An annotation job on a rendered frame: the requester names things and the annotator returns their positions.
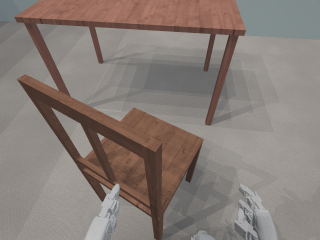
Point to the table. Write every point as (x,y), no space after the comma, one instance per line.
(214,17)

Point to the chair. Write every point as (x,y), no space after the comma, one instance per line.
(145,155)

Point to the right robot shin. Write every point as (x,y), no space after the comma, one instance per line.
(202,232)

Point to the left robot hand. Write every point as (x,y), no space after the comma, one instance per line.
(104,224)

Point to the right robot hand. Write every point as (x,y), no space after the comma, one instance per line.
(260,225)

